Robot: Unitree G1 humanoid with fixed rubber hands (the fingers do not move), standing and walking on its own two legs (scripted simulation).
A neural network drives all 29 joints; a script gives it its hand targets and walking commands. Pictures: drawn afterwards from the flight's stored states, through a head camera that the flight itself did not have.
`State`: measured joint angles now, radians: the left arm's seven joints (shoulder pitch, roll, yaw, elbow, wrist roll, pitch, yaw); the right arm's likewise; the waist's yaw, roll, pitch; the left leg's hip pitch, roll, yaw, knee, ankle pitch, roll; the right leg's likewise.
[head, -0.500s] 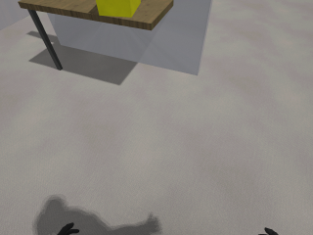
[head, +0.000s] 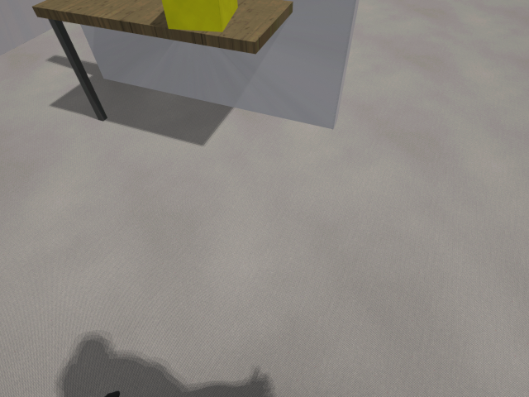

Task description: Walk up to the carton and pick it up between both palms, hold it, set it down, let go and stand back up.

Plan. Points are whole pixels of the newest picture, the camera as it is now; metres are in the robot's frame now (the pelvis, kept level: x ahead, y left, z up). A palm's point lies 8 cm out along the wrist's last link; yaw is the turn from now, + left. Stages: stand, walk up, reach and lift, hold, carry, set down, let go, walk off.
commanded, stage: stand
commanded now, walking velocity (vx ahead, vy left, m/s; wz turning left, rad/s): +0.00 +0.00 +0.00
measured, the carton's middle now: out of the picture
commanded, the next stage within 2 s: walk up in 0.48 s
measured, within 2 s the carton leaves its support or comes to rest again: neither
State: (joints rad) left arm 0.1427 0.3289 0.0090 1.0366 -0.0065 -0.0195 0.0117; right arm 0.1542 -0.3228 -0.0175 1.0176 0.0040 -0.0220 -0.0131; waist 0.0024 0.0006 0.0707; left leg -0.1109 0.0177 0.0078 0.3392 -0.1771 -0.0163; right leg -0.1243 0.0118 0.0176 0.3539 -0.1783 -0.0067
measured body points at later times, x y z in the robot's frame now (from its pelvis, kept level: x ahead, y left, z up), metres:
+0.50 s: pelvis +0.00 +0.00 +0.00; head +0.02 +0.00 +0.45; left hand +0.08 +0.29 -0.13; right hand +0.07 -0.29 -0.13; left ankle +0.01 +0.13 -0.75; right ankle +0.01 -0.11 -0.75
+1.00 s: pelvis +0.07 +0.08 -0.02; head +0.08 +0.07 +0.43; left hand +0.12 +0.41 -0.11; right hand +0.17 -0.26 -0.10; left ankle +0.17 +0.24 -0.72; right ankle +0.01 -0.11 -0.75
